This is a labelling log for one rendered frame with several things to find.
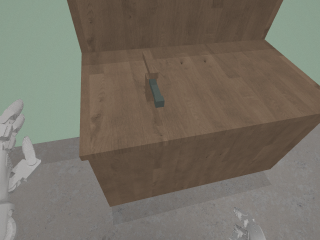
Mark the left robot hand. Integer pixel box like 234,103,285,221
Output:
0,99,41,202

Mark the tap lever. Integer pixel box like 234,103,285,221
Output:
148,76,165,108

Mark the right robot hand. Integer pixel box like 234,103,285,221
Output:
229,207,266,240

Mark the robot left forearm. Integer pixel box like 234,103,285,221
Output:
0,201,18,240

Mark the counter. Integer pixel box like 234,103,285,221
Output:
67,0,320,207

